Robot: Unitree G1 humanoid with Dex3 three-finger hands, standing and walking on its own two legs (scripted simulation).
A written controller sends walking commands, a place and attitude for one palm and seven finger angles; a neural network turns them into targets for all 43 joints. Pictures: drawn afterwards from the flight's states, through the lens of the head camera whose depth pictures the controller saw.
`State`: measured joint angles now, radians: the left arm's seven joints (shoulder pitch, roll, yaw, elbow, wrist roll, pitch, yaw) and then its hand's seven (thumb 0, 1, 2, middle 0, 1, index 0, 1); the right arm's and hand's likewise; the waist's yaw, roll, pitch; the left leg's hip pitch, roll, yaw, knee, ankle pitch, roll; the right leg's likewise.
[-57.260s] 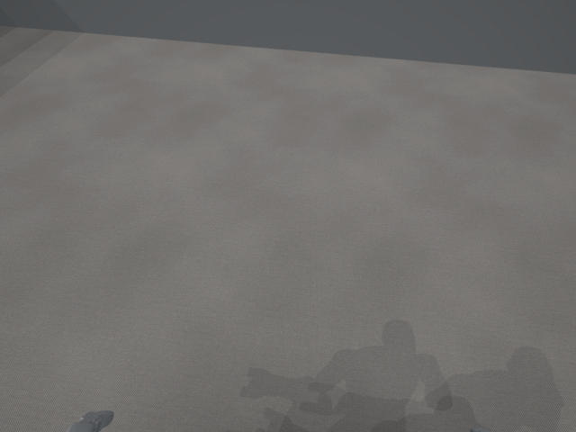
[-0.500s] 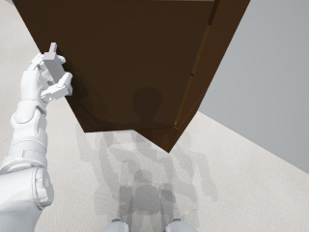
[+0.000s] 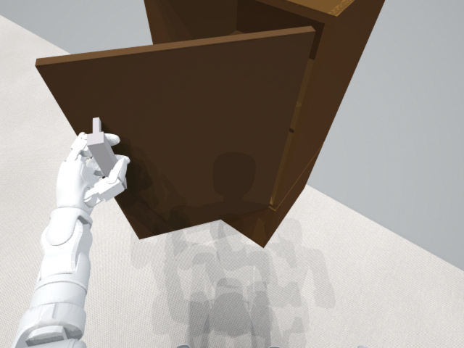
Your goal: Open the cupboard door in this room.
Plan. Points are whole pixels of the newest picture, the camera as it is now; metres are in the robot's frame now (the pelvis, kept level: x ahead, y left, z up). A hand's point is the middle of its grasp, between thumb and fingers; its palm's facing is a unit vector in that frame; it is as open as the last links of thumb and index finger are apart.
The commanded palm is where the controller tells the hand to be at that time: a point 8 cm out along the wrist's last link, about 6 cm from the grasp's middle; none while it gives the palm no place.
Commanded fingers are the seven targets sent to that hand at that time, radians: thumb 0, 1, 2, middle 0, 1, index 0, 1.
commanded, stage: pull the door open along its arc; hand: left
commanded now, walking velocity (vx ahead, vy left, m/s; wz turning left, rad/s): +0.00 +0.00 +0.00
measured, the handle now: (108, 155) +0.44 +0.22 +0.07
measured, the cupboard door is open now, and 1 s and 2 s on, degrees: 52 81 81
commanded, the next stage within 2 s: open thumb and fingers to let go in 0.58 s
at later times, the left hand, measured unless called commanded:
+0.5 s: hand (163, 242) +0.27 +0.10 +0.08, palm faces +0.47 -0.88 +0.01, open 6.7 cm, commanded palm +0.20 +0.15 +0.07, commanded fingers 0.00 0.90 0.90 -0.40 -1.35 -0.40 -1.35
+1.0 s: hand (183, 258) +0.24 +0.07 +0.08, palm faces +0.48 -0.88 +0.00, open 8.5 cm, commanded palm +0.20 +0.11 +0.07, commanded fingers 0.00 -0.29 0.39 -0.31 -1.22 -0.31 -1.22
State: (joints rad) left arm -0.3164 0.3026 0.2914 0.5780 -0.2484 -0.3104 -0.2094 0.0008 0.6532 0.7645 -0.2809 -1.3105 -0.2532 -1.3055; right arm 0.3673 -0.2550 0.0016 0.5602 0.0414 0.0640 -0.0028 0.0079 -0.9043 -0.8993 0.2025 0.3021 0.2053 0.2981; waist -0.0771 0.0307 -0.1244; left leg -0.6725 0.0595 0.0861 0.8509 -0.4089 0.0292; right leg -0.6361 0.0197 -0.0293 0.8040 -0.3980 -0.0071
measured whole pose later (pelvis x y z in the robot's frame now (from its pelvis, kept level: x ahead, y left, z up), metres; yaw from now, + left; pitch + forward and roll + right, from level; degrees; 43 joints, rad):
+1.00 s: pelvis +0.00 -0.06 +0.00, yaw +5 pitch +5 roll +1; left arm 0.28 -0.06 -0.17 -0.05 0.02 -0.21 0.48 0.01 0.30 0.64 -0.34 -1.28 -0.34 -1.29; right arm 0.20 -0.20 0.01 0.54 -0.06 0.02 -0.01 0.01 -0.90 -0.90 0.20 0.30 0.20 0.30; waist 0.00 0.05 -0.09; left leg -0.52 0.04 -0.01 0.80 -0.37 -0.04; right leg -0.48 0.01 -0.12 0.83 -0.45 -0.08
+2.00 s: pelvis -0.02 -0.01 +0.00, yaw +4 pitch +6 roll -1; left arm 0.33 0.06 -0.21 -0.16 -0.06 -0.20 0.07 -0.01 -0.50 0.30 -0.17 -0.37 -0.20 -0.35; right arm 0.26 -0.22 0.04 0.45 0.00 -0.05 0.00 0.01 -0.90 -0.90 0.20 0.30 0.20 0.30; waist -0.01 0.04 -0.07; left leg -0.58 0.01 0.04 0.88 -0.40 0.02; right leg -0.54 -0.02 -0.07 0.87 -0.44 -0.01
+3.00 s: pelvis -0.02 -0.02 -0.02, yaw +4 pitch +8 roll -2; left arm 0.62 0.21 0.05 -0.34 -0.25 -0.27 -0.20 -0.01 -0.50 0.30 -0.15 -0.30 -0.15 -0.30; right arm 0.26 -0.22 0.01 0.43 0.04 -0.11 -0.06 0.01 -0.90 -0.90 0.20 0.30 0.21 0.30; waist 0.02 0.06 -0.11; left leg -0.70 0.04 0.00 1.01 -0.46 0.01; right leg -0.62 0.00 -0.11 0.97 -0.49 -0.03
